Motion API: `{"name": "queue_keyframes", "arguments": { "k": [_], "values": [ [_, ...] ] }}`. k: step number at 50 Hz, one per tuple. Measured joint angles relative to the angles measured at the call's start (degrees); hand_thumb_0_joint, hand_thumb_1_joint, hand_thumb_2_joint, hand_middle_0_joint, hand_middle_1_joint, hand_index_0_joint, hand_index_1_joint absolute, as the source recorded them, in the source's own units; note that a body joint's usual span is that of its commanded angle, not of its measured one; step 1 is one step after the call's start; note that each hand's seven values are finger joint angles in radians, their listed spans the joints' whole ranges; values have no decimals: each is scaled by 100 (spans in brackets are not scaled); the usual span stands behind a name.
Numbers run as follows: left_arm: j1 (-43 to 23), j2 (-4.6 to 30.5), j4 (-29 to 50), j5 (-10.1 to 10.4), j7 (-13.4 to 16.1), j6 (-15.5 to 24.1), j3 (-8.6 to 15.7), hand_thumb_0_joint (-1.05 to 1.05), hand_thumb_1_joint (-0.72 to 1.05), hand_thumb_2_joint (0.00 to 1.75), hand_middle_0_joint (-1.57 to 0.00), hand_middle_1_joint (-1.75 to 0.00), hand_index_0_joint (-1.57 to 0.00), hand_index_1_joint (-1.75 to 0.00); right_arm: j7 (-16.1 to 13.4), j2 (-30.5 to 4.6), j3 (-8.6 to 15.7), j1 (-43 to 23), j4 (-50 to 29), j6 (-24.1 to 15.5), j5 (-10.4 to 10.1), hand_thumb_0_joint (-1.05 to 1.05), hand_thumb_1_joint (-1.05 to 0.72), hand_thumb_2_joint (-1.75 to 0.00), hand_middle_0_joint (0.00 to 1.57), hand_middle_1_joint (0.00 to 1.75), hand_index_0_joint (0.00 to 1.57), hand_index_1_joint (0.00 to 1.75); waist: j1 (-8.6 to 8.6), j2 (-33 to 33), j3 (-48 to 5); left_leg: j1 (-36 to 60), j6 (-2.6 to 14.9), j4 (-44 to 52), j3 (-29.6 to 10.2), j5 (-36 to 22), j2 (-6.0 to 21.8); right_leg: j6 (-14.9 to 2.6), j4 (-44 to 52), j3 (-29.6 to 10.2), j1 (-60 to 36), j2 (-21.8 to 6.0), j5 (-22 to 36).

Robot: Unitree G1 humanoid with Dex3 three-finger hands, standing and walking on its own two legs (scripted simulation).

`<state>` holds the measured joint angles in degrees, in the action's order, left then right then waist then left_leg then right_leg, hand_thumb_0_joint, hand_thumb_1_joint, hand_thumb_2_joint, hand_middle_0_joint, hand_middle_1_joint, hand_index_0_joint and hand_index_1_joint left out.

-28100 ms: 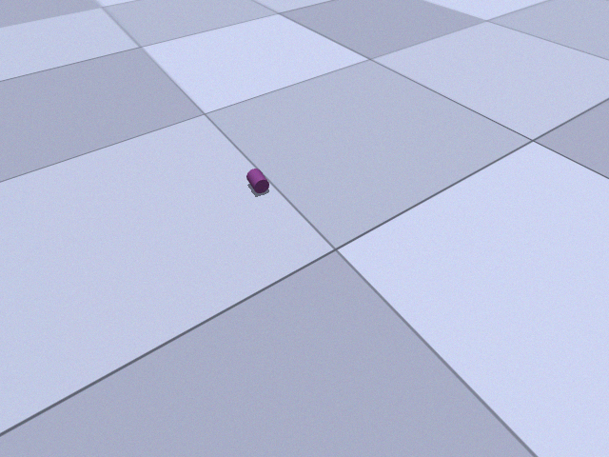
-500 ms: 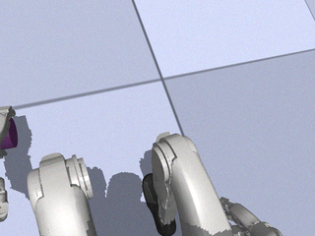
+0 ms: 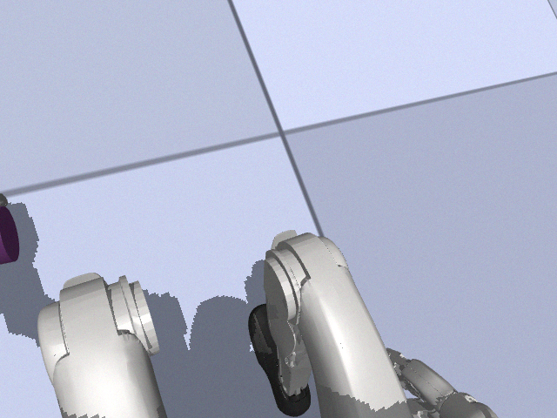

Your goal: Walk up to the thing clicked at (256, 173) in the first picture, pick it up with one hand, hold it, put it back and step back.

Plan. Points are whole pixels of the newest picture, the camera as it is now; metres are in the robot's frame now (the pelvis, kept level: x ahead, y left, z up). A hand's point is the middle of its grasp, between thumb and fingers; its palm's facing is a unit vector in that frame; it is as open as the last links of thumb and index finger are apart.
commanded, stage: close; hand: left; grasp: from above
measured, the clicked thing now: out of the picture +0.39 +0.35 -0.25
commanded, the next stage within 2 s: settle in 0.18 s
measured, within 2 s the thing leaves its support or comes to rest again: leaves its support in 0.60 s
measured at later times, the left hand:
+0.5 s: hand out of the picture +0.39 +0.34 -0.22, palm faces -0.43 -0.14 -0.89, open 10.6 cm
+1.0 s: hand out of the picture +0.37 +0.36 -0.13, palm faces -0.48 -0.08 -0.87, open 10.6 cm
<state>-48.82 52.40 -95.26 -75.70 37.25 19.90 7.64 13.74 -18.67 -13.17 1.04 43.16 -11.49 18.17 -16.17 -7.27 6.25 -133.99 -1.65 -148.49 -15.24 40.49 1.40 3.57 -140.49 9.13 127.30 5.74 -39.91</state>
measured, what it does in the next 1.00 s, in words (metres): stands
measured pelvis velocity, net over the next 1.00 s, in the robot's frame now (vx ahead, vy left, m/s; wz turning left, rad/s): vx -0.01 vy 0.00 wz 0.06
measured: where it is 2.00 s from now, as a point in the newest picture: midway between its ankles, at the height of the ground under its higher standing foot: (219, 406)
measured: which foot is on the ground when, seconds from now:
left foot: down 0.00-1.00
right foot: down 0.00-1.00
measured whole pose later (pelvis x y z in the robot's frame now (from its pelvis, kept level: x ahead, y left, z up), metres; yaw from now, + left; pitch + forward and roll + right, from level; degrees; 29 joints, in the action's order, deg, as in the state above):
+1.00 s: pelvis -0.01 +0.00 +0.04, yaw +3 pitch +31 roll -10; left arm -44.4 43.0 -72.5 -70.1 18.5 15.2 2.9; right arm 12.1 -16.6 -4.0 4.2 40.9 -5.2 8.2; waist -9.2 -0.6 -1.5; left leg -132.0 -0.2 -138.6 -10.4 38.1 1.1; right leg 3.2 -133.1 5.9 125.1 3.6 -39.8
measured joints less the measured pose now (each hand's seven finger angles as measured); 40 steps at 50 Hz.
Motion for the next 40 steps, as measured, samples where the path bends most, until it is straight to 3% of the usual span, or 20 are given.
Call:
{"name": "queue_keyframes", "arguments": {
  "k": [19, 26, 34, 40],
  "values": [
    [22, -112, 124, 13, -2, -84, -158, -3, -1, 32, -68, -36, -74, -33, -12, 53, 17, 19, 76, -12, -65, 0, -90, -90, 20, 30, 21, 30, 53, 39, -104, -17, 46, -2, 9, 58, -4, 10, 31, -1, -36, -5, -76],
    [203, -87, 471, -119, -178, -92, 217, -3, -4, 36, -70, -37, -75, -34, 15, 59, 142, 60, -83, -16, -112, 0, -91, -90, 20, 30, 21, 30, 46, 33, -114, -45, 39, 12, 16, 18, -38, -4, 31, -2, -31, -34, -72],
    [672, -386, 1606, 47, -606, -218, 320, -3, -4, 36, -70, -37, -75, -35, 82, 111, 508, 252, -42, 105, -308, 0, -92, -90, 20, 30, 21, 30, 267, 181, -369, -96, 40, 96, 90, 25, -71, -27, 64, -49, -6, -92, -144],
    [797, -790, 2268, 296, -990, -420, -135, -3, -4, 34, -71, -36, -76, -33, 34, 208, 825, 360, 15, 370, -690, 1, -92, -90, 20, 30, 21, 30, 537, 457, -810, -69, 99, 427, 300, -10, -70, -53, 285, -193, -31, -170, -195]
  ]
}}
